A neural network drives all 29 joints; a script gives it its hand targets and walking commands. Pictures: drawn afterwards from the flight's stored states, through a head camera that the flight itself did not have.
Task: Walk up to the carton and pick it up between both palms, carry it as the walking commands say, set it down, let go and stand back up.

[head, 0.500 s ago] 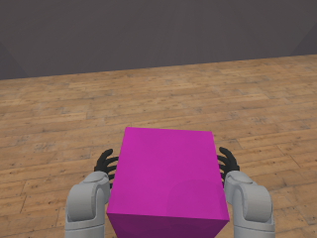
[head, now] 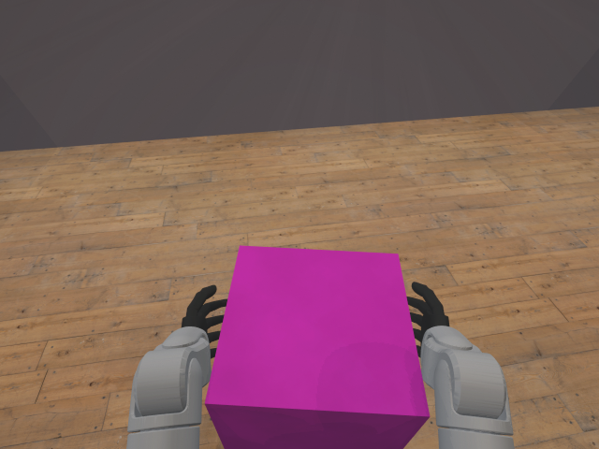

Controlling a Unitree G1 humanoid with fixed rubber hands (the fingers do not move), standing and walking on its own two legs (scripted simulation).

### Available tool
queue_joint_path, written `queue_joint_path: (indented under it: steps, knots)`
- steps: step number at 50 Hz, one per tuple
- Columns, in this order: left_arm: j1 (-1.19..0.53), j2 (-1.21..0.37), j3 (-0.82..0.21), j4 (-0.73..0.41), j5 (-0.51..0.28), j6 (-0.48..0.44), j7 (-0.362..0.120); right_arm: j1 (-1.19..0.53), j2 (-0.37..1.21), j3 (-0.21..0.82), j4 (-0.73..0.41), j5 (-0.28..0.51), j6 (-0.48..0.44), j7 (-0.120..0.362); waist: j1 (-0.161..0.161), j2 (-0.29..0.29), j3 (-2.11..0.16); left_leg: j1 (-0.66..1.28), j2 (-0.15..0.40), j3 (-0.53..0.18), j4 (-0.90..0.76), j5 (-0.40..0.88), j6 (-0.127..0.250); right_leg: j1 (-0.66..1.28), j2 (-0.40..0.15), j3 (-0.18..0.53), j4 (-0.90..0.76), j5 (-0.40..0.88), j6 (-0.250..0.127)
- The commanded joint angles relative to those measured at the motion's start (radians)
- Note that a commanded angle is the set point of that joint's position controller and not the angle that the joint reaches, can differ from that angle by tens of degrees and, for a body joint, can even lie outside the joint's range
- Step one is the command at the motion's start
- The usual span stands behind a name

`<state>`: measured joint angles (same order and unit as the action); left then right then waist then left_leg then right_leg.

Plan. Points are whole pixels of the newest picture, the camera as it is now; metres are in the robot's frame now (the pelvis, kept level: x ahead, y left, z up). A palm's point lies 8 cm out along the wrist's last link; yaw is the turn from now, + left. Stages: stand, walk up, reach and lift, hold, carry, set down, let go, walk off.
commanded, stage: carry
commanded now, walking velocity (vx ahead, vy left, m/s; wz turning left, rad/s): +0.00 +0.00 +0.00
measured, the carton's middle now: (312, 364) +0.27 +0.00 +0.01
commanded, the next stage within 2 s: hold in 0.20 s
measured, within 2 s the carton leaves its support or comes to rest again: neither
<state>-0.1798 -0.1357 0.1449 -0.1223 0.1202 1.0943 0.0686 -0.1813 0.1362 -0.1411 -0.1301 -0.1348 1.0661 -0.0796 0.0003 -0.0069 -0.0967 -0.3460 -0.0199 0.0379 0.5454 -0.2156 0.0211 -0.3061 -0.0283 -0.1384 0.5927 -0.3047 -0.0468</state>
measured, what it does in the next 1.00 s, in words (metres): stands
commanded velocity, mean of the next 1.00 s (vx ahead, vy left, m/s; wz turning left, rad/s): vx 0.00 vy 0.00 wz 0.00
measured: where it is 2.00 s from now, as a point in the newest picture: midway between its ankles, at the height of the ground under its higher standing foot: outside the picture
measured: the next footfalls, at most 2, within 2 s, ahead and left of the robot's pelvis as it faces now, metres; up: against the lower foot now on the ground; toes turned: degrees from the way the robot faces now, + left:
none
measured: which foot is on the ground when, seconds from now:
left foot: down 0.00-1.00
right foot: down 0.00-1.00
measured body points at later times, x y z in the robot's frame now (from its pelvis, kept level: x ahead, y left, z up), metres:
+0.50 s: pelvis +0.00 -0.01 +0.00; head -0.06 +0.01 +0.45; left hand +0.27 +0.13 +0.03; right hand +0.26 -0.17 +0.04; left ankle +0.04 +0.11 -0.73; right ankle +0.01 -0.08 -0.73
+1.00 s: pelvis +0.01 +0.03 +0.01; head -0.06 +0.04 +0.45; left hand +0.29 +0.16 +0.04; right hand +0.28 -0.15 +0.05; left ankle +0.04 +0.11 -0.73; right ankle +0.01 -0.08 -0.73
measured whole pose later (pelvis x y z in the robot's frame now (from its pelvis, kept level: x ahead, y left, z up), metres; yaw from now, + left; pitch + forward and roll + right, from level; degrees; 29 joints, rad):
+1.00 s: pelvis +0.01 +0.03 +0.01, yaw -6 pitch -10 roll -1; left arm -0.15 -0.13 0.17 0.19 0.22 0.78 0.03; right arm -0.25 0.15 -0.22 0.28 -0.25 0.73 0.02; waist 0.00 0.02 0.02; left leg -0.05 -0.02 0.06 0.45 -0.22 0.05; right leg -0.01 0.02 -0.03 0.40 -0.22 -0.02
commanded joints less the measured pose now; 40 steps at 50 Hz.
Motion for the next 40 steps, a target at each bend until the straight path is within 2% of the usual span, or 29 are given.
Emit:
queue_joint_path:
  steps: [1,6,9,10,11,12,13,15,16,17,18,19,20,21,22,23,24,25,27,28,29,30,31,33,34,36,37,39,40]
  knots:
    - [-0.574,-0.799,-0.599,-0.118,-0.319,-0.067,-0.242,-0.504,0.849,0.611,-0.094,0.302,-0.036,0.231,0.003,-0.012,-0.289,0.125,0.136,-0.123,-0.081,0.166,0.016,0.093,-0.134,0.129,-0.125,0.184,0.018]
    - [-0.558,-0.797,-0.621,-0.151,-0.324,-0.087,-0.234,-0.501,0.847,0.627,-0.138,0.314,-0.057,0.227,0.003,0.017,-0.310,0.136,0.132,-0.115,-0.075,0.176,0.016,0.094,-0.139,0.136,-0.117,0.194,0.014]
    - [-0.559,-0.778,-0.603,-0.136,-0.310,-0.098,-0.237,-0.462,0.836,0.609,-0.083,0.286,-0.063,0.227,0.002,-0.022,-0.298,0.124,0.137,-0.121,-0.075,0.180,0.019,0.105,-0.135,0.132,-0.118,0.209,0.016]
    - [-0.551,-0.774,-0.591,-0.111,-0.291,-0.103,-0.234,-0.473,0.828,0.600,-0.077,0.280,-0.069,0.229,0.000,-0.007,-0.285,0.119,0.136,-0.115,-0.078,0.170,0.013,0.101,-0.136,0.131,-0.118,0.203,0.015]
    - [-0.343,-0.653,-0.375,0.256,-0.105,-0.201,-0.227,-0.206,0.788,0.370,0.439,0.074,-0.160,0.223,-0.013,-0.059,-0.006,0.243,-0.080,-0.127,-0.113,0.036,0.015,0.100,0.081,0.220,-0.188,0.186,-0.001]
    - [-0.398,-0.607,-0.435,0.163,-0.145,-0.272,-0.226,-0.196,0.743,0.373,0.335,0.068,-0.232,0.208,-0.072,-0.053,-0.076,0.324,-0.075,-0.137,-0.101,0.131,0.015,0.148,0.079,0.222,-0.175,0.356,0.006]
    - [-0.366,-0.608,-0.460,0.057,-0.150,-0.329,-0.235,-0.247,0.755,0.467,0.176,0.116,-0.290,0.208,-0.013,-0.028,-0.162,0.323,-0.076,-0.126,-0.091,0.206,0.010,0.228,0.080,0.236,-0.163,0.412,0.010]
    - [-0.417,-0.674,-0.543,-0.035,-0.173,-0.364,-0.252,-0.408,0.849,0.566,0.063,0.186,-0.340,0.209,0.030,-0.050,-0.297,0.324,-0.073,-0.115,-0.081,0.341,0.008,0.374,0.067,0.261,-0.155,0.646,0.034]
    - [-0.464,-0.689,-0.588,-0.072,-0.199,-0.377,-0.257,-0.438,0.891,0.610,0.021,0.222,-0.357,0.206,0.013,-0.084,-0.332,0.302,-0.083,-0.121,-0.073,0.341,0.003,0.431,0.070,0.264,-0.144,0.741,0.044]
    - [-0.509,-0.703,-0.616,-0.102,-0.216,-0.383,-0.261,-0.455,0.893,0.621,0.004,0.230,-0.370,0.202,0.001,-0.049,-0.327,0.290,-0.082,-0.120,-0.076,0.328,-0.003,0.439,0.068,0.273,-0.136,0.769,0.043]
    - [-0.530,-0.671,-0.611,-0.105,-0.219,-0.388,-0.258,-0.473,0.861,0.599,0.014,0.223,-0.376,0.195,-0.005,-0.065,-0.287,0.279,-0.079,-0.118,-0.085,0.287,-0.007,0.418,0.070,0.270,-0.150,0.721,0.047]
    - [-0.517,-0.663,-0.600,-0.081,-0.215,-0.380,-0.254,-0.450,0.853,0.593,0.042,0.221,-0.369,0.194,-0.008,-0.029,-0.219,0.279,-0.076,-0.110,-0.099,0.238,-0.011,0.377,0.071,0.266,-0.164,0.643,0.044]
    - [-0.519,-0.648,-0.596,-0.066,-0.223,-0.383,-0.253,-0.447,0.841,0.585,0.062,0.215,-0.369,0.192,-0.008,-0.028,-0.169,0.281,-0.076,-0.107,-0.106,0.193,-0.008,0.335,0.075,0.258,-0.181,0.543,0.043]
    - [-0.518,-0.633,-0.586,-0.035,-0.210,-0.380,-0.254,-0.424,0.825,0.550,0.097,0.199,-0.367,0.189,-0.013,0.023,-0.126,0.287,-0.078,-0.096,-0.112,0.139,-0.009,0.302,0.068,0.259,-0.200,0.453,0.036]
    - [-0.492,-0.591,-0.550,0.016,-0.197,-0.379,-0.249,-0.428,0.797,0.530,0.123,0.193,-0.361,0.187,-0.003,0.005,-0.067,0.259,-0.078,-0.093,-0.124,0.075,-0.002,0.285,0.067,0.254,-0.221,0.342,0.038]
    - [-0.536,-0.580,-0.541,0.028,-0.189,-0.389,-0.253,-0.451,0.794,0.510,0.137,0.185,-0.367,0.187,0.001,0.034,-0.044,0.265,-0.078,-0.082,-0.122,0.033,0.002,0.251,0.062,0.259,-0.231,0.262,0.036]
    - [-0.538,-0.559,-0.509,0.084,-0.178,-0.393,-0.255,-0.482,0.795,0.502,0.166,0.184,-0.365,0.186,0.014,0.005,-0.017,0.260,-0.082,-0.077,-0.119,-0.005,0.012,0.242,0.057,0.259,-0.256,0.164,0.039]
    - [-0.585,-0.575,-0.506,0.094,-0.171,-0.399,-0.259,-0.515,0.811,0.493,0.182,0.186,-0.368,0.190,0.022,0.044,0.000,0.262,-0.081,-0.068,-0.112,-0.042,0.017,0.217,0.052,0.267,-0.260,0.075,0.027]
    - [-0.646,-0.589,-0.454,0.146,-0.156,-0.410,-0.267,-0.578,0.833,0.477,0.240,0.184,-0.365,0.200,0.049,0.034,-0.005,0.238,-0.076,-0.067,-0.111,-0.089,0.019,0.226,0.041,0.275,-0.272,-0.031,0.021]
    - [-0.672,-0.627,-0.457,0.165,-0.159,-0.410,-0.274,-0.602,0.864,0.474,0.264,0.179,-0.365,0.208,0.044,0.031,-0.001,0.217,-0.069,-0.066,-0.115,-0.093,0.022,0.239,0.040,0.275,-0.267,-0.035,0.022]
    - [-0.689,-0.630,-0.427,0.198,-0.149,-0.411,-0.280,-0.642,0.878,0.477,0.297,0.174,-0.362,0.211,0.057,-0.009,0.010,0.210,-0.066,-0.079,-0.114,-0.097,0.025,0.238,0.040,0.274,-0.275,-0.071,0.024]
    - [-0.738,-0.668,-0.421,0.228,-0.141,-0.409,-0.287,-0.674,0.906,0.459,0.337,0.163,-0.363,0.221,0.058,0.008,0.013,0.212,-0.066,-0.080,-0.114,-0.124,0.022,0.220,0.038,0.280,-0.275,-0.112,0.018]
    - [-0.746,-0.679,-0.388,0.272,-0.123,-0.406,-0.291,-0.715,0.902,0.438,0.362,0.149,-0.362,0.228,0.049,-0.016,0.018,0.212,-0.063,-0.086,-0.113,-0.139,0.017,0.211,0.040,0.277,-0.281,-0.149,0.020]
    - [-0.795,-0.733,-0.384,0.324,-0.117,-0.405,-0.307,-0.752,0.939,0.414,0.422,0.136,-0.366,0.242,0.039,0.009,0.010,0.192,-0.047,-0.091,-0.123,-0.158,0.010,0.230,0.033,0.284,-0.279,-0.170,0.020]
    - [-0.817,-0.769,-0.393,0.324,-0.118,-0.403,-0.308,-0.763,0.938,0.395,0.439,0.121,-0.367,0.253,0.027,0.041,-0.026,0.224,-0.040,-0.095,-0.130,-0.138,0.001,0.226,0.037,0.281,-0.267,-0.126,0.015]
    - [-0.825,-0.822,-0.415,0.317,-0.124,-0.400,-0.312,-0.753,0.957,0.380,0.460,0.107,-0.374,0.270,0.008,0.055,-0.057,0.245,-0.032,-0.109,-0.144,-0.091,-0.014,0.236,0.044,0.274,-0.256,-0.045,0.012]
    - [-0.827,-0.847,-0.431,0.317,-0.131,-0.402,-0.315,-0.763,0.964,0.387,0.457,0.104,-0.379,0.278,-0.001,0.036,-0.073,0.241,-0.028,-0.116,-0.150,-0.056,-0.017,0.252,0.048,0.269,-0.253,0.003,0.014]
    - [-0.780,-0.891,-0.466,0.312,-0.138,-0.387,-0.312,-0.713,0.959,0.371,0.477,0.091,-0.372,0.293,-0.016,0.057,-0.080,0.251,-0.017,-0.126,-0.174,0.014,-0.027,0.275,0.060,0.254,-0.238,0.118,0.010]
    - [-0.740,-0.900,-0.473,0.286,-0.141,-0.383,-0.308,-0.680,0.952,0.379,0.452,0.092,-0.371,0.298,-0.015,0.041,-0.108,0.285,-0.018,-0.130,-0.176,0.104,-0.033,0.290,0.067,0.244,-0.238,0.207,0.008]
